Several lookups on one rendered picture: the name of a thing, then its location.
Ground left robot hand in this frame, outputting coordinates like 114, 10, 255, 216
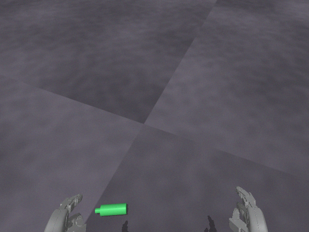
44, 194, 86, 232

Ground right robot hand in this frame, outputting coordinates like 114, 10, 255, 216
229, 186, 268, 232

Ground bottle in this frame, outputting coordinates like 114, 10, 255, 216
95, 203, 127, 216

